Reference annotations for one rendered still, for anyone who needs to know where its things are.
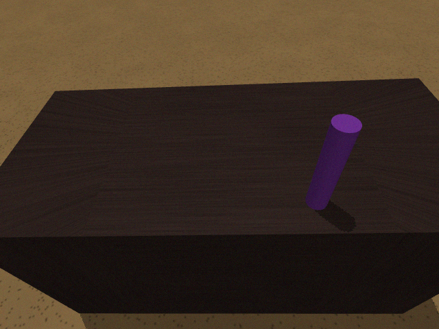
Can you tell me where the can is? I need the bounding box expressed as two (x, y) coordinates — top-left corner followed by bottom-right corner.
(305, 114), (362, 210)

